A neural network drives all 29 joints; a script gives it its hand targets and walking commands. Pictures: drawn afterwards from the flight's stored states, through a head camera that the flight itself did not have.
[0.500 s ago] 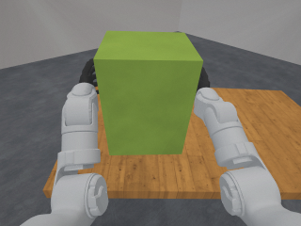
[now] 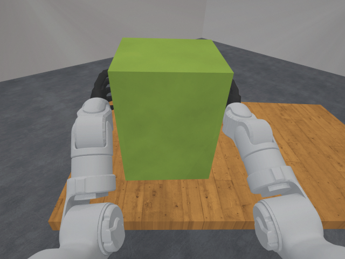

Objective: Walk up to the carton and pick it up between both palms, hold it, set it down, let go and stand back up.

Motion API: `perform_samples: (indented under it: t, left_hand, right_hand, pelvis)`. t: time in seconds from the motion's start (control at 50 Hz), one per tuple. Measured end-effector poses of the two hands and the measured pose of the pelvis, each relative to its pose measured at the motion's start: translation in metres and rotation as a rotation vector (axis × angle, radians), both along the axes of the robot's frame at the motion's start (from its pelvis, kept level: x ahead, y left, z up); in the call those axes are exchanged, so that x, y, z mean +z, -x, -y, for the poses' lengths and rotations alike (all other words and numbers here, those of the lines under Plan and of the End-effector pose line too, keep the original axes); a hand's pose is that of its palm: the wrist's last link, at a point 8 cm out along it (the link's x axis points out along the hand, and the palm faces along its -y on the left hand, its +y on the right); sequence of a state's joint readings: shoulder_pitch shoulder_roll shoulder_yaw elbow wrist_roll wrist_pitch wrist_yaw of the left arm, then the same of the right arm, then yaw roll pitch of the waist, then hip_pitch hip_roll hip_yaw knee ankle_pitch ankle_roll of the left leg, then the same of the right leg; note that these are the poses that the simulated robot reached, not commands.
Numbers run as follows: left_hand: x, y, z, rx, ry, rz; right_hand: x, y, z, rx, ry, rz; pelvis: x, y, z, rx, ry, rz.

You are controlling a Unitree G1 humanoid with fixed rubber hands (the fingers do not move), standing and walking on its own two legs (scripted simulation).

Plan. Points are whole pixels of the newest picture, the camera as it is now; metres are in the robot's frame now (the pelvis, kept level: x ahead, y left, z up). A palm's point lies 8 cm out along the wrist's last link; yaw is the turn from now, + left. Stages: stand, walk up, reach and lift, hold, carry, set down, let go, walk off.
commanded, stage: hold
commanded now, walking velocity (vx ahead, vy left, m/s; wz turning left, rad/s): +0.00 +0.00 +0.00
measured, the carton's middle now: (167, 111) +0.37 +0.00 +0.22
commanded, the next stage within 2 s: set down in 0.18 s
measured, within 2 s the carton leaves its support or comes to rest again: neither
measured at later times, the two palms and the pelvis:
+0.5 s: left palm (99, 94) +0.39 +0.15 +0.26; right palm (225, 107) +0.38 -0.14 +0.23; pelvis +0.00 +0.00 +0.00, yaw +1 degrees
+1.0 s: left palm (108, 111) +0.42 +0.14 +0.20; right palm (221, 133) +0.37 -0.14 +0.16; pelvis +0.01 +0.03 +0.00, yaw +0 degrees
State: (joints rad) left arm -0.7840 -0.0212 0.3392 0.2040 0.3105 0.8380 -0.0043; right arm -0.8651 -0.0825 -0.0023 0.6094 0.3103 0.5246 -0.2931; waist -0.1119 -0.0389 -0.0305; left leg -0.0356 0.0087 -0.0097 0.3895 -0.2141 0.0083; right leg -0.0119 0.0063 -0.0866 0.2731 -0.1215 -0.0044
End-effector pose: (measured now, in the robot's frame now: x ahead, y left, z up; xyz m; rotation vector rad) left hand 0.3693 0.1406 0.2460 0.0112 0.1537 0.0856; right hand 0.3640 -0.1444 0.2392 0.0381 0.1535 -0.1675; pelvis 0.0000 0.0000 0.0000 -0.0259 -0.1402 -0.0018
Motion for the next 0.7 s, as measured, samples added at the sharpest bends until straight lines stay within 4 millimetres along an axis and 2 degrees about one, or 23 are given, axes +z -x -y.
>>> perform_samples:
  t: [0.24,0.44,0.54,0.7]
  left_hand:
    - [0.004,-0.002,-0.002,0.003,0.000,0.011]
    - [0.012,-0.018,-0.004,-0.026,-0.003,0.091]
    - [0.004,-0.028,-0.007,-0.063,-0.021,0.096]
    - [-0.035,-0.033,-0.008,-0.093,-0.043,0.064]
  right_hand:
    - [0.004,-0.003,-0.002,0.005,0.012,0.011]
    - [0.005,-0.011,-0.005,-0.027,0.025,0.094]
    - [-0.019,-0.012,-0.009,-0.055,0.017,0.101]
    - [-0.069,-0.007,-0.013,-0.082,0.016,0.076]
  pelvis:
    - [0.000,0.003,0.001,0.003,-0.002,-0.008]
    - [0.001,0.002,0.001,0.019,-0.009,0.005]
    - [0.002,-0.001,-0.002,0.025,-0.010,0.031]
    - [0.001,-0.006,-0.012,0.027,0.004,0.039]
